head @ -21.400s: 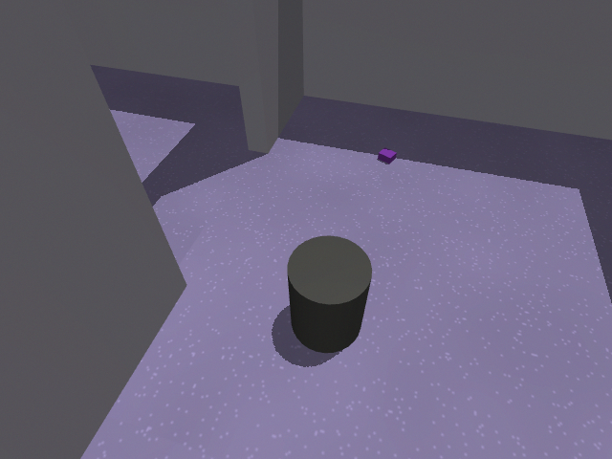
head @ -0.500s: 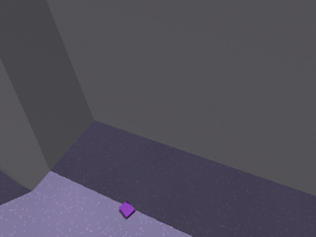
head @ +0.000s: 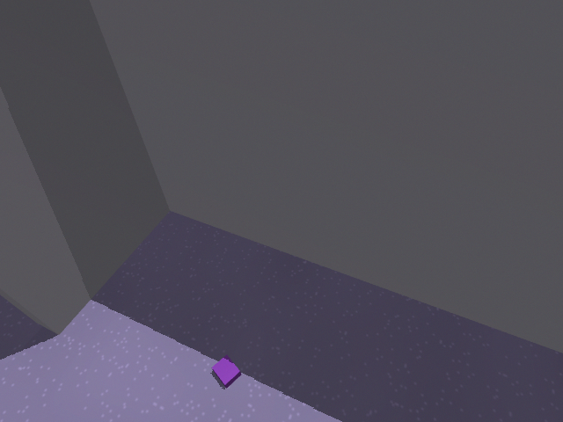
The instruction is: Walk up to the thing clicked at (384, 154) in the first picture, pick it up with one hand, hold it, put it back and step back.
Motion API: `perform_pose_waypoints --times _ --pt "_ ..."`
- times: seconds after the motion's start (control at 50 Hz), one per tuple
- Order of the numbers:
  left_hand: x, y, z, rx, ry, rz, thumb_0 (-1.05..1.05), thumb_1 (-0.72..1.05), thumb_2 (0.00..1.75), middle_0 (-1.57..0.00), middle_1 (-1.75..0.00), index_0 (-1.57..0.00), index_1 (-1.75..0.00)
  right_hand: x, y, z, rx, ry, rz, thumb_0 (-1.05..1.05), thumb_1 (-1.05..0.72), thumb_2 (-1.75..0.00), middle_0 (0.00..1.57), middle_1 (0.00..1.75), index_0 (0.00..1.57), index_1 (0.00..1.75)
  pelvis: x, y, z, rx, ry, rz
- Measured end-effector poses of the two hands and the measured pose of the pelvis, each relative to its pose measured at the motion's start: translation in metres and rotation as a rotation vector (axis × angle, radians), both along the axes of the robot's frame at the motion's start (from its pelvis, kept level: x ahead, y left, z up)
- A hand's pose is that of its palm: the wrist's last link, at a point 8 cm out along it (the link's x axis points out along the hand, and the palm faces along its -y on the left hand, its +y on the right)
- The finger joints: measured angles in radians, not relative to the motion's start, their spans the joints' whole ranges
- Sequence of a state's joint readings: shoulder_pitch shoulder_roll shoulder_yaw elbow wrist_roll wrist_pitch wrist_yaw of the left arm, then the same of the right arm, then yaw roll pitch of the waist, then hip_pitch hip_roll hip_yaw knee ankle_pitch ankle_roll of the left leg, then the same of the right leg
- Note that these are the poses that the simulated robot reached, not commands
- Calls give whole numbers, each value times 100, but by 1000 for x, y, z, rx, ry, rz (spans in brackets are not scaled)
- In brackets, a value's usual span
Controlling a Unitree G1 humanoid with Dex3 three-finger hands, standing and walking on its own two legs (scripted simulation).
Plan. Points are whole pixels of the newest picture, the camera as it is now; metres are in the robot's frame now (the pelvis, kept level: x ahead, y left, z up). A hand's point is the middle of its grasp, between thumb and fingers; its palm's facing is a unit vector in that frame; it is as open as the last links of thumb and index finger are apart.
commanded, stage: stand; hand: left
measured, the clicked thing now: (226, 371) +0.43 +0.22 -0.76
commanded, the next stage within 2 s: none
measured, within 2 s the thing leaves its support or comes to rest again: neither
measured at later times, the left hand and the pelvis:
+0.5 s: hand out of the picture +0.08 +0.25 -0.15, palm faces -0.02 -0.94 -0.35, open 7.4 cm; pelvis +0.00 -0.01 +0.00, yaw +0 degrees
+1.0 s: hand out of the picture +0.07 +0.25 -0.15, palm faces -0.02 -0.94 -0.35, open 7.4 cm; pelvis +0.00 -0.01 +0.00, yaw +0 degrees
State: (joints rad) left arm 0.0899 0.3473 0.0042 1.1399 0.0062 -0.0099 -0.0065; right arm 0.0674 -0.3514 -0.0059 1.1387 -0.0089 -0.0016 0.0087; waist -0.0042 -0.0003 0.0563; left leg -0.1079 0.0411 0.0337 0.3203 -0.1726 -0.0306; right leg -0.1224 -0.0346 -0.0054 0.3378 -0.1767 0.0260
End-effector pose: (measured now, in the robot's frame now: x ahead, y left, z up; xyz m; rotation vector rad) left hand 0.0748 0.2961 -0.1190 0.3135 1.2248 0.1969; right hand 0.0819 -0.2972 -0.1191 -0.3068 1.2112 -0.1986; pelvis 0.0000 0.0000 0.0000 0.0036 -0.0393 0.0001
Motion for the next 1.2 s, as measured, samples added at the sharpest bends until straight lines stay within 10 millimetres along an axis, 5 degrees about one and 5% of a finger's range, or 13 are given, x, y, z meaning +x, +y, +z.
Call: perform_pose_waypoints --times 0.74,1.2 --pt "-7 -4 2 7 -2 -1 0 90 90 -20 -30 -20 -29 -22 -7 -3 1 35 -8 1 -91 -90 20 30 20 30 -2 -7 0 0 -5 1" --pt "-6 -4 1 7 3 -6 0 90 90 -20 -30 -20 -29 -18 -8 -3 0 38 -7 1 -91 -90 20 30 20 30 2 -7 0 -1 -1 2"
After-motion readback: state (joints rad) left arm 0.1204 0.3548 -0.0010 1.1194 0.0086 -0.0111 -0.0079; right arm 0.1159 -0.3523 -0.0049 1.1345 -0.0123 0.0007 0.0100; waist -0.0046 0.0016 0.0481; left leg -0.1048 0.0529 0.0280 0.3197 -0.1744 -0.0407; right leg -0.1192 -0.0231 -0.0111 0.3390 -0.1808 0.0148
